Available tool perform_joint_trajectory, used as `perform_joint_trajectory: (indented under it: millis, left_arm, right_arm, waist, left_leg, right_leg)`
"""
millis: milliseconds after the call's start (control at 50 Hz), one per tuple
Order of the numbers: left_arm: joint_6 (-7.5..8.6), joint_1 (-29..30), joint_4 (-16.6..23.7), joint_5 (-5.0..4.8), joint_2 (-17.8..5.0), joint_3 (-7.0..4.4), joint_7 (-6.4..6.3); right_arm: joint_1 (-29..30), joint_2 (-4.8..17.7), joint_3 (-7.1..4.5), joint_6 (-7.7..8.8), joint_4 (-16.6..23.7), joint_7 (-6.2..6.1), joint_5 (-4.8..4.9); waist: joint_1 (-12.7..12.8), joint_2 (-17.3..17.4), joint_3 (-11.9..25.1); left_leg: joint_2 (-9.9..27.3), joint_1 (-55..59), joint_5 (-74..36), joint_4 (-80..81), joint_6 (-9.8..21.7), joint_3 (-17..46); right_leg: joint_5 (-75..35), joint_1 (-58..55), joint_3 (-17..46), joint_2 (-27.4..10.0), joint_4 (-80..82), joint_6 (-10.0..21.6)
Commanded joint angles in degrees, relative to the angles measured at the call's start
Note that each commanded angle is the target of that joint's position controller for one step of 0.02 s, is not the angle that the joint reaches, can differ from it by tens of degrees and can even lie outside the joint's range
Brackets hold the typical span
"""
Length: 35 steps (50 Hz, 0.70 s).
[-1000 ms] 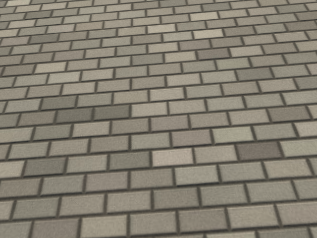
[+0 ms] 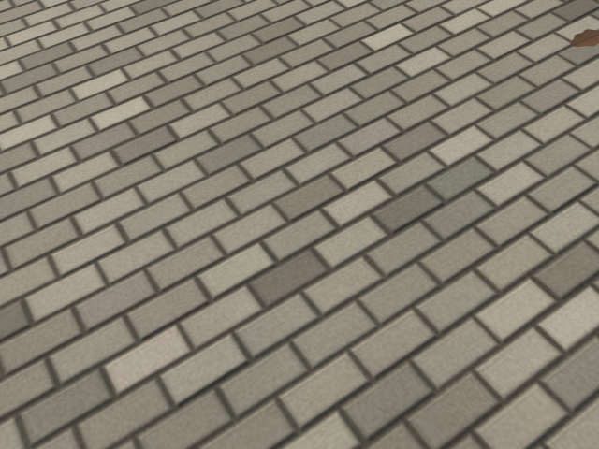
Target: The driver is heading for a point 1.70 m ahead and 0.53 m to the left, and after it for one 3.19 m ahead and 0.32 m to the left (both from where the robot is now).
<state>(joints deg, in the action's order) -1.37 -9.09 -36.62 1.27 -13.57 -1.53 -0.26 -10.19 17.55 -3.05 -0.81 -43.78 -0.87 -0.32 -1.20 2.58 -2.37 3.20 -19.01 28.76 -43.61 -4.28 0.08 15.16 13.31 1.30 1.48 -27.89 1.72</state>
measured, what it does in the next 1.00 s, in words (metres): walks ahead: left foot, then right foot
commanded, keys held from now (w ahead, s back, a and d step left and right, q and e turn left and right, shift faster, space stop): no key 0.04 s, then w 0.90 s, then w+q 0.06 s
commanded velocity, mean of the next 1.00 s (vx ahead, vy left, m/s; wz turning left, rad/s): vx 0.36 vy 0.00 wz -0.03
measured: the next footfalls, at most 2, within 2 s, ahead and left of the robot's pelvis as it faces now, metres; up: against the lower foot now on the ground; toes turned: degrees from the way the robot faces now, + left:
left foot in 0.26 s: +0.03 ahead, +0.12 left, +0.00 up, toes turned +1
right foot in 0.70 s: +0.38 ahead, -0.13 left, +0.00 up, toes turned -2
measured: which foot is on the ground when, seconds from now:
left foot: up 0.00-0.24, down 0.26-0.72, up 0.74-1.00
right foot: down 0.00-0.26, up 0.28-0.68, down 0.70-1.00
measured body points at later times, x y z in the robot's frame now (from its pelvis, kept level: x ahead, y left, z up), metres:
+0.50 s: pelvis +0.09 +0.02 +0.01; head +0.11 +0.04 +0.46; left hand +0.26 +0.28 -0.10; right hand +0.08 -0.26 -0.11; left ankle -0.01 +0.12 -0.74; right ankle +0.19 -0.15 -0.68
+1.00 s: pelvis +0.36 -0.05 +0.01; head +0.38 -0.05 +0.46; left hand +0.40 +0.23 -0.11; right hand +0.52 -0.32 -0.09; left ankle +0.48 +0.13 -0.67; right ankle +0.34 -0.13 -0.74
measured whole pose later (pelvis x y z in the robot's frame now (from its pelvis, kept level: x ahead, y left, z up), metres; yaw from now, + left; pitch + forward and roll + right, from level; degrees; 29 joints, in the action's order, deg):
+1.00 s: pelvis +0.36 -0.05 +0.01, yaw +0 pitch +0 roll -2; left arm 5.4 -19.5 -47.3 0.0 -15.3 -3.0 1.4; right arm -9.6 18.0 -2.5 3.7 -43.2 -0.2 0.6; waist 2.7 3.0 -1.6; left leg 8.2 -38.8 6.2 -54.4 -0.8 2.8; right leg 9.1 4.9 -3.4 4.9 -13.6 4.2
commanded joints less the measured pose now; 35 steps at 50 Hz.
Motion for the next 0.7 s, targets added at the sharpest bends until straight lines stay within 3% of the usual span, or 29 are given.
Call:
perform_joint_trajectory:
  millis: [20, 40, 80, 120, 160, 200, 240, 260, 280, 300, 320, 340, 400, 480, 520, 600, 640, 660, 680, 700]
  left_arm:
    - [1.81, 2.23, 2.37, -0.29, -9.06, -2.27, -0.41]
    - [1.73, 2.87, 2.05, -0.35, -8.43, -2.13, -0.41]
    - [1.25, 1.24, 0.81, -0.71, -8.46, -2.22, -0.48]
    - [0.72, -1.61, -0.43, -1.44, -11.85, -3.38, -0.53]
    - [0.95, -2.54, -1.11, -1.9, -11.96, -3.49, -0.64]
    - [1.33, -1.24, -1.33, -2.56, -11.51, -3.39, -0.63]
    - [1.51, 1.19, -1.07, -2.72, -10.09, -3.05, -0.5]
    - [1.95, 3.19, -0.31, -2.08, -7.1, -2.18, -0.28]
    - [2.77, 5.91, 1.84, -1.34, -2.44, -1.01, 0.03]
    - [3.8, 7.95, 4.15, -2.51, -6.42, -2.04, -0.19]
    - [4.59, 6.39, 3.39, -3.48, -9.48, -3.12, -0.08]
    - [5.06, 3.72, 1.92, -3.57, -9.69, -3.32, 0.44]
    - [5.8, 4.32, 1.05, -2.05, -8.55, -3.44, 1.28]
    - [5.98, 7.8, 2.27, -2.1, -4.63, -2.02, 2.17]
    - [6.23, 11.04, 3.42, -2.35, -3.74, -1.43, 2.66]
    - [6.52, 13.9, 4.94, -2.88, -5.21, -1.52, 3.59]
    - [6.71, 12.49, 4.91, -2.82, -6.87, -2.05, 3.8]
    - [6.64, 9.7, 4.33, -2.65, -8.18, -2.64, 3.59]
    - [6.47, 3.05, 2.55, -2.52, -9.92, -3.67, 3.13]
    - [6.09, -6.6, -0.37, -2.61, -12.23, -4.94, 2.39]
  right_arm:
    - [0.32, 5.52, -1.65, 0.26, 2.85, -0.42, 0.09]
    - [-0.7, 4.5, -1.34, 0.24, 2.27, -0.3, 0.28]
    - [-0.02, 3.23, -0.64, 0.37, 1.9, -0.05, 0.49]
    - [2.57, 4.87, -0.88, 0.9, 2.67, 0.06, 1.19]
    - [3.4, 5.38, -0.93, 1.97, 3.11, 0.24, 1.73]
    - [0.85, 4.52, -0.76, 3.31, 1.79, 0.73, 1.76]
    - [-5.88, 4.01, -0.91, 4.39, -1.67, 1.19, 1.2]
    - [-11.1, 5.03, -1.22, 4.75, -3.33, 1.12, 1.2]
    - [-16.11, 9.73, -2.22, 5.09, -4.33, 0.85, 1.04]
    - [-16.71, 13.48, -3.27, 5.61, -4.01, 1.38, 0.33]
    - [-13.4, 9.96, -2.22, 6.2, -2.8, 1.11, 0.16]
    - [-11.13, 7.7, -1.59, 6.56, -2.11, 0.9, 0.48]
    - [-10.48, 6.3, -0.87, 6.39, -1.68, 0.9, 0.6]
    - [-12.04, 6.47, -0.63, 5.52, -2.03, 0.54, 0.58]
    - [-13.43, 7.64, -0.83, 5.24, -2.35, 0.32, 0.68]
    - [-15.62, 9.07, -1.32, 4.87, -3.57, 0.36, 1.57]
    - [-15.11, 9.73, -1.71, 4.51, -3.84, 0.27, 1.83]
    - [-14.63, 10.5, -2.01, 4.29, -3.8, 0.17, 1.73]
    - [-13.72, 10.83, -2.13, 3.89, -3.7, 0.05, 1.62]
    - [-13.83, 9.86, -1.69, 3.62, -3.36, -0.21, 1.17]
  waist:
    - [0.56, -10.69, 5.22]
    - [0.2, -10.16, 5.65]
    - [1.79, -10.45, 6.08]
    - [4.12, -11.91, 2.34]
    - [4.28, -11.77, -0.57]
    - [2.3, -10.3, -0.69]
    - [-1.51, -8.46, 0.89]
    - [-3.67, -5.84, 2.08]
    - [-4.9, 5.92, 3.04]
    - [-5.64, 12.11, -0.84]
    - [-3.94, 6.3, -4.2]
    - [-2.39, 5.67, -4.94]
    - [-2.19, 3.07, -3.7]
    - [-3.33, 2.93, -2.68]
    - [-4.51, 3.1, -3.66]
    - [-4.18, 3.79, -5.65]
    - [-2.04, 4.08, -4.48]
    - [-0.02, 4.75, -1.99]
    - [4.05, 4.74, 2.66]
    - [8.52, 3.93, 9.06]
  left_leg:
    - [1.07, -3.81, -0.68, -6.01, -1.4, 2.42]
    - [1.01, -2.07, -1.83, -4.39, -1.51, 2.01]
    - [0.15, -0.54, -4.46, 0.35, -1.01, -0.17]
    - [-1.42, -3.88, -3.14, 1.48, 0.62, -2.01]
    - [-1.06, -5.57, -1.29, 4.46, 3.07, -1.48]
    - [-1.44, -0.26, -5.13, 11.17, 5.62, -2.12]
    - [-2.98, 12.79, -13.31, 19.04, 7.75, -3.24]
    - [0.5, 20.38, -11.76, 20.74, 9.12, 1.87]
    - [10.42, 26.01, -0.01, 27.43, 13.46, 17.7]
    - [20.32, 23.96, 7.29, 35.1, 21.14, 35.51]
    - [20.37, 22.48, 10.58, 35.9, 21.87, 35.25]
    - [17.28, 23.36, 8.95, 35.68, 19.68, 30.2]
    - [12.08, 24.32, -8.6, 36.45, 15.7, 17.97]
    - [7.78, 20.16, -25.58, 36.72, 14.83, 7.15]
    - [7.21, 17.09, -26.99, 37.27, 14.6, 4.7]
    - [10.54, 18.82, -28.9, 36.8, 14.5, 4.81]
    - [12.03, 22.07, -37.67, 33.68, 13.47, 4.47]
    - [11.99, 23.33, -48.23, 29.65, 12.85, 3.69]
    - [10.64, 22.68, -58.67, 21.41, 11.79, 1.71]
    - [8.09, 17.33, -60.41, 9.81, 10.12, -0.04]
  right_leg:
    - [-29.8, -5.65, 12.29, -14.23, 7.62, 10.4]
    - [-30.41, -5.13, 10.77, -13.32, 7.21, 10.15]
    - [-12.7, -5.37, 11.19, -12.05, 9.9, 10.16]
    - [10.35, -4.92, 16.22, -13.08, 14.14, 11.29]
    - [18.29, -4.38, 20.24, -15.05, 16.18, 11.73]
    - [17.98, -1.84, 19.32, -14.65, 15.72, 11.02]
    - [16.32, 5.16, 15.04, -11.22, 11.95, 8.61]
    - [14.09, 11.19, 11.53, -8.29, 4.96, 6.01]
    - [12.35, 21.24, 1.09, -0.48, -11.89, 1.19]
    - [20.13, 30.75, -0.41, 1.36, -23.04, -0.13]
    - [16.8, 34.34, 3.75, -2.52, -30.16, 0.05]
    - [11.47, 35.98, 4.01, -3.84, -32.2, 0.49]
    - [-0.34, 35.65, 1.82, -6.56, -29.96, -0.25]
    - [-10.06, 29.1, -2.2, -5.6, -18.63, -2.98]
    - [-14.31, 24.57, -3.51, -4.53, -11.4, -3.3]
    - [-15.3, 21.33, -2.96, -3.68, -4.53, -1.4]
    - [-12.82, 18.73, -2.81, -3.0, -2.68, 0.65]
    - [-11.18, 14.41, -3.64, -1.66, -2.56, 1.84]
    - [-11.15, 5.37, -5.06, 0.07, -1.77, 3.53]
    - [-11.54, -8.67, -5.0, 0.11, -2.24, 5.21]
Keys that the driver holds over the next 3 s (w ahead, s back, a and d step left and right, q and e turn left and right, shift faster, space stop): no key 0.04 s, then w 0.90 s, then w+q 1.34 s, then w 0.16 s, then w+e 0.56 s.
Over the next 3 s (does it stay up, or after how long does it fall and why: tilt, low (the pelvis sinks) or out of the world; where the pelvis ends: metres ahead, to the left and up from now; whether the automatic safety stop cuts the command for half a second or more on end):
stays up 1.38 0.45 0.00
